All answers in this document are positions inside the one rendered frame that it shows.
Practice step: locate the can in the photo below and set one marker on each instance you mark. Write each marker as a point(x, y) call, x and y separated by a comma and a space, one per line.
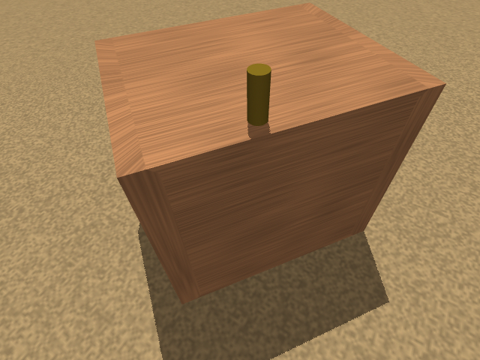
point(258, 94)

